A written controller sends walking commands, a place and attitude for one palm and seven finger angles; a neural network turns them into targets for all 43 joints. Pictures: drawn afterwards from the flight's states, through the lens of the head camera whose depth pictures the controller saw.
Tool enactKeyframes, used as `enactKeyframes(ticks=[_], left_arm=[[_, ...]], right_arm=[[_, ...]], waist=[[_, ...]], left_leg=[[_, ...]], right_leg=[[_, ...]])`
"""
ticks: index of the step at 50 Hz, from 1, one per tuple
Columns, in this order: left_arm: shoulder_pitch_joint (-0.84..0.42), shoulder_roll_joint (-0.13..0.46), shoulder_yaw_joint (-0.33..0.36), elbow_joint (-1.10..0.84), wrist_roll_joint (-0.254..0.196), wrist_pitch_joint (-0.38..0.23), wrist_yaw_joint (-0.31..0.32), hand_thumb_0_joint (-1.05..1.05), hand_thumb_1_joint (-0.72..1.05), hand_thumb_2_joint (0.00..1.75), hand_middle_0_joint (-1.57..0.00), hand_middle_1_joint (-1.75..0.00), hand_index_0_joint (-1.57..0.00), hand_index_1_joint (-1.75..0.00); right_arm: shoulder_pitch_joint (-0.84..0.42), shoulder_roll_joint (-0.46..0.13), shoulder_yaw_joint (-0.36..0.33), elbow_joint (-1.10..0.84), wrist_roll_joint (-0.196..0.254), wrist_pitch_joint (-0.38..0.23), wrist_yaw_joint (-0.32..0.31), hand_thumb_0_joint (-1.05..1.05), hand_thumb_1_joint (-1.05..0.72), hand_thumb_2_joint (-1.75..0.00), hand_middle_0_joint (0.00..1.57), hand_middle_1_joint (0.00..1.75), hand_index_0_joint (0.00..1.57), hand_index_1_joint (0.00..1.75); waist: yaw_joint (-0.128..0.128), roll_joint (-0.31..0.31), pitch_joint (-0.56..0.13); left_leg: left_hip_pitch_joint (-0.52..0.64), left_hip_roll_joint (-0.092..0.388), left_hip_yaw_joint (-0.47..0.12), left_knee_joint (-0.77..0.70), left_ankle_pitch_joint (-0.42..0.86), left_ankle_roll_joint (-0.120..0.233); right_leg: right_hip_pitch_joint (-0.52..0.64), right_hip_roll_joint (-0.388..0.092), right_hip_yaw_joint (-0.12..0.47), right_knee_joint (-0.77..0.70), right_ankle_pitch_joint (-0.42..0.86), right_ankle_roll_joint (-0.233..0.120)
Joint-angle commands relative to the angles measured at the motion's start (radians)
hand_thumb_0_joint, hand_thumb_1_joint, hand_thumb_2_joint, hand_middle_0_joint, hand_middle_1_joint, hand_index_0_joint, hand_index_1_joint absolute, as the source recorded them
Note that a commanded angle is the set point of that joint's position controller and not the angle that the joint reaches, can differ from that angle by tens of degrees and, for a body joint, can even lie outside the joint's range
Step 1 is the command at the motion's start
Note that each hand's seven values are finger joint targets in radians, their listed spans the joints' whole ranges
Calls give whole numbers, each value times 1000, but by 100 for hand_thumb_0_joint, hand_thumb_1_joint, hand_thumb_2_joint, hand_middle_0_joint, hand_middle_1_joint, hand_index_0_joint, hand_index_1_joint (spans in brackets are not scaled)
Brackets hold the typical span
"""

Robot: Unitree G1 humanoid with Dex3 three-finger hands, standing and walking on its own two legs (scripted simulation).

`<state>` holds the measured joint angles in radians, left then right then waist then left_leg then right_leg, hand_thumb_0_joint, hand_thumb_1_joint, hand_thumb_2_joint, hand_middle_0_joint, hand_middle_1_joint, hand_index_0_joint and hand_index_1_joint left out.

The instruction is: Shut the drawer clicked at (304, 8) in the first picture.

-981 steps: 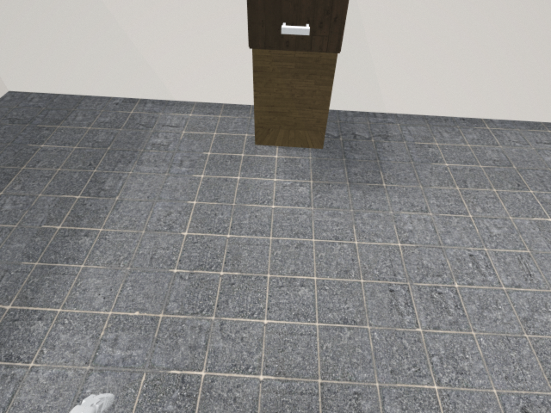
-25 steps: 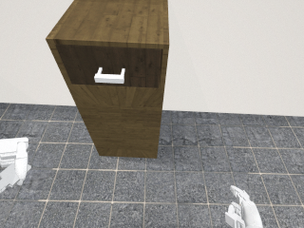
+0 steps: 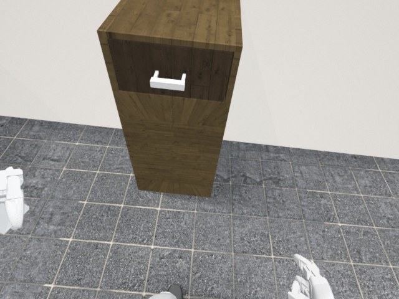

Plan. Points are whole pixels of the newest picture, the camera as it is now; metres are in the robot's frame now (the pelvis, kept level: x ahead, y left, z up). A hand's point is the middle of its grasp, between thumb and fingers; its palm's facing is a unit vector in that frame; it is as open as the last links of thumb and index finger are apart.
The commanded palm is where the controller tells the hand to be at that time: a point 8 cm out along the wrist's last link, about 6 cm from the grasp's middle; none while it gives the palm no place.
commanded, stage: step back with the hand held close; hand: left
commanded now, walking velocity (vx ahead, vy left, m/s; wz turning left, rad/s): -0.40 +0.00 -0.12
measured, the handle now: (169, 79) +0.71 +0.13 +0.02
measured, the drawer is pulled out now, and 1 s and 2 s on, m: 0.00 0.00 0.00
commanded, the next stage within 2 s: stop stepping back and stand still in 0.18 s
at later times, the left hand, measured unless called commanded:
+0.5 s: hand out of the picture +0.07 +0.23 +0.17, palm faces +0.27 -0.84 -0.47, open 3.2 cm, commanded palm +0.04 +0.27 +0.18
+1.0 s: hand out of the picture +0.04 +0.24 +0.16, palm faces +0.34 -0.81 -0.48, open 3.2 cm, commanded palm -0.01 +0.28 +0.18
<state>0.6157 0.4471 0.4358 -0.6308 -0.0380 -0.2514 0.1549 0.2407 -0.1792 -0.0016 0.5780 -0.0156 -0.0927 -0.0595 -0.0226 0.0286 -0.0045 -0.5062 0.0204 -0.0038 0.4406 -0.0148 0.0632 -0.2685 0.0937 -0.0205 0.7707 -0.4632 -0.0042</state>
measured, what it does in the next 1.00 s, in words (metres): walks backwards: right foot, then left foot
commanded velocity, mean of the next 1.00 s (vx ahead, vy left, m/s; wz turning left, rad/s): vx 0.02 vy -0.01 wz -0.01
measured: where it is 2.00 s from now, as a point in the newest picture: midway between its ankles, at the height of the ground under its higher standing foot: outside the picture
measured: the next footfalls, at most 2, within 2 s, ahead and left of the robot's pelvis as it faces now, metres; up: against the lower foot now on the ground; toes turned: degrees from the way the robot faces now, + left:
right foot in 0.08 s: -0.10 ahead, -0.11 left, +0.00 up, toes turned +2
left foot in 0.60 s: -0.12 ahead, +0.14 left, +0.00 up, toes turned -4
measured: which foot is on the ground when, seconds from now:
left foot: down 0.00-0.36, up 0.38-0.58, down 0.60-0.80, up 0.82-1.00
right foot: up 0.00-0.06, down 0.08-1.00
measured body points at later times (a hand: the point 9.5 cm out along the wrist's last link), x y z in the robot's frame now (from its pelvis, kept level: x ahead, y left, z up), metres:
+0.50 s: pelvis -0.12 +0.00 +0.00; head -0.13 +0.02 +0.45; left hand +0.05 +0.27 +0.19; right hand +0.01 -0.26 -0.08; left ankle -0.09 +0.11 -0.67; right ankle -0.12 -0.10 -0.73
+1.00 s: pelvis -0.16 +0.01 +0.00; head -0.16 +0.01 +0.45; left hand +0.02 +0.28 +0.19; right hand -0.04 -0.24 -0.10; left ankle -0.13 +0.13 -0.71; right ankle -0.12 -0.07 -0.73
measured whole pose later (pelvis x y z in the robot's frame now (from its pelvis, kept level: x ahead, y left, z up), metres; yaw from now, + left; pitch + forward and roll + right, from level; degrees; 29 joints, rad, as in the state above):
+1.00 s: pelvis -0.16 +0.01 +0.00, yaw -4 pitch -1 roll +1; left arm 0.65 0.37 0.38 -0.51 -0.02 -0.22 0.15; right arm 0.26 -0.21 0.00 0.67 -0.01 -0.07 -0.06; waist -0.01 -0.02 -0.01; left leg -0.36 0.02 0.06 0.75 -0.38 0.03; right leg -0.29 0.01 -0.08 0.52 -0.23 -0.07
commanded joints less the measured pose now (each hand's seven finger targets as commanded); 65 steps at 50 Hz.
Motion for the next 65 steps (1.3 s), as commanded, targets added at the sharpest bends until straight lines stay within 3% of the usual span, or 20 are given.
enactKeyframes(ticks=[1,5,8,10,12,16,17,19,22,28,30,38,41,50,53,54,59,61,63,65], left_arm=[[72,110,67,-206,-40,-72,-2,0,90,90,-140,-160,-140,-160],[-76,175,81,-222,-31,-107,5,0,90,90,-140,-160,-140,-160],[-91,168,69,-223,-24,-78,-14,0,90,90,-140,-160,-140,-160],[-74,139,61,-187,-30,-64,-26,0,90,90,-140,-160,-140,-160],[-8,137,82,-124,-40,-63,-31,0,90,90,-140,-160,-140,-160],[122,133,130,-122,-58,-32,-24,0,90,90,-140,-160,-140,-160],[139,139,125,-140,-50,-24,-22,0,90,90,-140,-160,-140,-160],[120,190,147,-230,-49,-13,-8,0,90,90,-140,-160,-140,-160],[-15,136,95,-181,-25,22,-15,0,90,90,-140,-160,-140,-160],[-142,59,0,-129,27,-30,41,0,90,90,-140,-160,-140,-160],[-196,66,-22,-198,40,-42,37,0,90,90,-140,-160,-140,-160],[111,94,69,-148,11,-23,17,0,90,90,-140,-160,-140,-160],[57,144,122,-73,-1,-18,18,0,90,90,-140,-160,-140,-160],[-71,82,15,-140,14,-42,20,0,90,90,-140,-160,-140,-160],[-104,82,13,-241,28,-59,29,0,90,90,-140,-160,-140,-160],[-161,-96,-368,672,73,63,-101,0,90,90,-140,-160,-140,-160],[-216,-173,-357,825,78,241,-147,0,90,90,-120,-138,-120,-138],[-214,-93,-351,957,81,237,-141,0,90,90,-112,-130,-112,-130],[-275,-15,-351,1086,75,236,-145,0,90,90,-104,-121,-104,-121],[-342,-43,-368,1177,65,244,-141,0,90,90,-96,-112,-96,-112]], right_arm=[[-110,-136,-58,-121,-3,-61,6,0,-90,-90,20,30,20,30],[-116,-102,-36,-84,3,-36,-6,0,-90,-90,20,30,20,30],[-138,-155,-61,-119,18,-38,-29,0,-90,-90,20,30,20,30],[-152,-151,-53,-125,19,-32,-19,0,-90,-90,20,30,20,30],[-145,-153,-59,-123,-8,-44,-3,0,-90,-90,20,30,20,30],[-184,-147,-63,-178,0,-14,14,0,-90,-90,20,30,20,30],[-179,-144,-65,-183,20,-4,14,0,-90,-90,20,30,20,30],[-156,-139,-77,-169,21,19,19,0,-90,-90,20,30,20,30],[-150,-93,-49,-156,23,20,0,0,-90,-90,20,30,20,30],[-62,-149,-33,-90,4,-88,-45,0,-90,-90,20,30,20,30],[-57,-169,-45,-114,12,-108,-38,0,-90,-90,20,30,20,30],[-98,-152,-50,-106,16,-90,16,0,-90,-90,20,30,20,30],[-103,-141,-67,-117,18,-40,4,0,-90,-90,20,30,20,30],[-116,-127,-29,-85,2,-66,-27,0,-90,-90,20,30,20,30],[-106,-161,-37,-106,1,-87,-24,0,-90,-90,20,30,20,30],[-86,-322,-120,108,5,-145,66,0,-90,-90,20,30,20,30],[-48,-195,-49,61,-34,20,54,0,-90,-90,20,30,20,30],[-54,-172,-52,64,-6,44,48,0,-90,-90,20,30,20,30],[-14,-138,-53,105,-3,70,56,0,-90,-90,20,30,20,30],[-9,-120,-50,149,-10,91,59,0,-90,-90,20,30,20,30]], waist=[[28,177,-167],[8,-123,-149],[6,-89,-225],[14,98,-195],[34,227,-202],[61,220,-120],[55,97,-117],[57,-312,-61],[-27,-187,-12],[1,92,-41],[15,290,-21],[22,90,-45],[9,-260,-6],[1,-71,4],[23,243,19],[-84,217,123],[28,-65,-109],[49,-282,-160],[5,-216,-74],[-18,-122,-28]], left_leg=[[252,184,-156,-207,-314,-36],[423,45,18,235,-177,-71],[573,61,20,76,402,-25],[566,158,-78,-30,528,22],[380,267,-226,-231,28,61],[-50,156,-50,-277,-539,-49],[-5,38,77,-25,-514,-95],[103,-123,-10,803,-447,-127],[30,15,-22,786,-321,-99],[294,22,33,-149,-331,-10],[368,243,-286,-176,-272,81],[57,144,-79,-4,-308,30],[-130,-27,42,500,-512,-41],[348,3,77,45,-300,-21],[294,250,-324,-221,-490,87],[235,287,-375,-98,-92,117],[253,184,-175,62,320,73],[177,23,-39,203,3,-20],[146,-46,5,229,-408,-57],[239,-18,9,186,-208,-50]], right_leg=[[44,-40,-1,-381,-2,-24],[-200,-328,208,-524,541,-76],[-115,-107,17,-286,768,79],[-116,-40,19,-125,352,73],[-58,1,48,35,-147,25],[228,5,-69,-168,-36,-32],[121,-75,-11,-321,-57,-54],[-448,-498,537,-735,-367,-199],[-381,-358,280,-613,-341,-125],[-20,-217,97,-297,77,-42],[-212,-117,2,-23,35,17],[204,-82,-48,-281,126,1],[149,-417,532,-584,-211,-171],[-152,-267,124,-469,-117,-87],[-140,-114,28,-149,52,9],[-332,-118,-31,107,130,19],[-84,-97,29,-65,29,3],[120,-187,166,-285,530,-28],[46,-364,322,-381,567,-122],[-66,-254,239,-363,387,-87]])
